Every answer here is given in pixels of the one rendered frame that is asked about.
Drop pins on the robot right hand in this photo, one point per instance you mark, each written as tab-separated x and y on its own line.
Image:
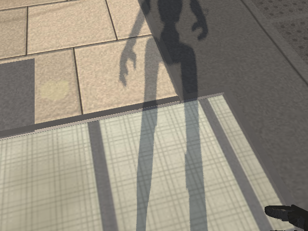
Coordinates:
293	214

